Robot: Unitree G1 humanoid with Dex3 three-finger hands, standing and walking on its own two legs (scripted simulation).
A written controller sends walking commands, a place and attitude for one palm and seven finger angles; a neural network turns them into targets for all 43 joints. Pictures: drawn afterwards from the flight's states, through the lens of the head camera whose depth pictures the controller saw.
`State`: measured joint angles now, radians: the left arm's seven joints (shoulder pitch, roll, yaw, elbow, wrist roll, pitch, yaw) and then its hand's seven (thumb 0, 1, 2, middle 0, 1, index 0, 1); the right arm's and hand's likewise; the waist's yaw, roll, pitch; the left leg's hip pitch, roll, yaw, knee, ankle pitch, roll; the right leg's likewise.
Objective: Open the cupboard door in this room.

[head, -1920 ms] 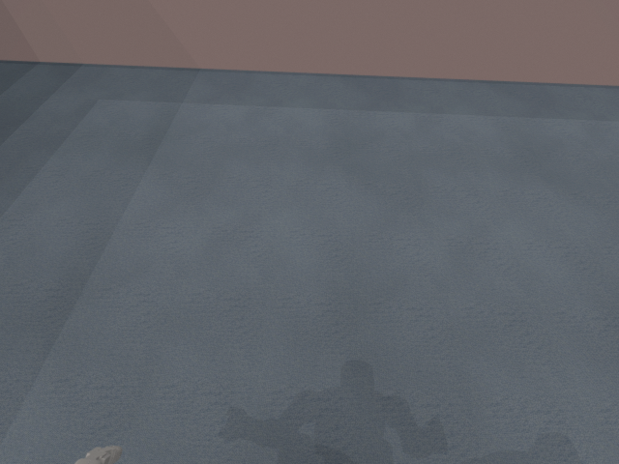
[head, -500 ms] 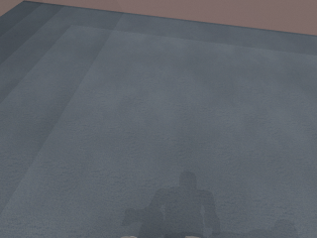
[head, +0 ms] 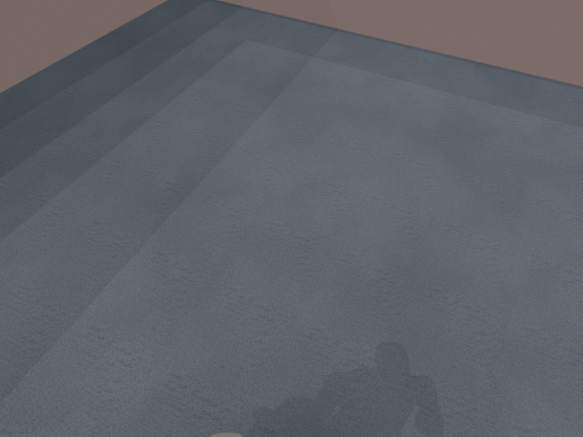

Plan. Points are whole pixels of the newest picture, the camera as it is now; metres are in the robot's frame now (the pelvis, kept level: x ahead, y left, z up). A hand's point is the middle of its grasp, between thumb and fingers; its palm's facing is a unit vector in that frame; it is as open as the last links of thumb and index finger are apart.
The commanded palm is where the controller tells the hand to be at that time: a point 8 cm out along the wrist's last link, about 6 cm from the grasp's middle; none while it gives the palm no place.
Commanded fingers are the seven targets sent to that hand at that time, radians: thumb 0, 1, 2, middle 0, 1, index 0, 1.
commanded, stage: turn or walk to find it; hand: left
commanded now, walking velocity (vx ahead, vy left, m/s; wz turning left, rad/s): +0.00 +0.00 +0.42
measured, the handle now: out of the picture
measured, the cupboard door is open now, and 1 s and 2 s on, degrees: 0 0 0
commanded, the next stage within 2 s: stand and wait in 1.50 s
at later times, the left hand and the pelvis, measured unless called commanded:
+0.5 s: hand out of the picture +0.04 +0.21 -0.15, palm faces +0.21 -0.93 -0.29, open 7.4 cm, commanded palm none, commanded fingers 0.00 0.90 0.90 -0.20 -0.30 -0.20 -0.30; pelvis -0.01 -0.01 +0.00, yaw +12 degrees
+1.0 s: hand out of the picture -0.11 +0.23 -0.18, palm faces +0.45 -0.86 -0.23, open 7.4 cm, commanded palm none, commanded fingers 0.00 0.90 0.90 -0.20 -0.30 -0.20 -0.30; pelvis -0.05 +0.02 +0.00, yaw +24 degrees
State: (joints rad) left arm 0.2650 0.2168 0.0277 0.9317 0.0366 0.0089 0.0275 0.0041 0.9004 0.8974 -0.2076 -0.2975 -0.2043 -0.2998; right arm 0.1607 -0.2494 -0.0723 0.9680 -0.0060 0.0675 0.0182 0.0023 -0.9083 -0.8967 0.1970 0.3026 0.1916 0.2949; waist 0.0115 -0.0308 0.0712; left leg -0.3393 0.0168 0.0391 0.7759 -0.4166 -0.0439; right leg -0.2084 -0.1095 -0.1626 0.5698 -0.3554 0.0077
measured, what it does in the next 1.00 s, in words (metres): steps on the spot, turning left: left foot, then right foot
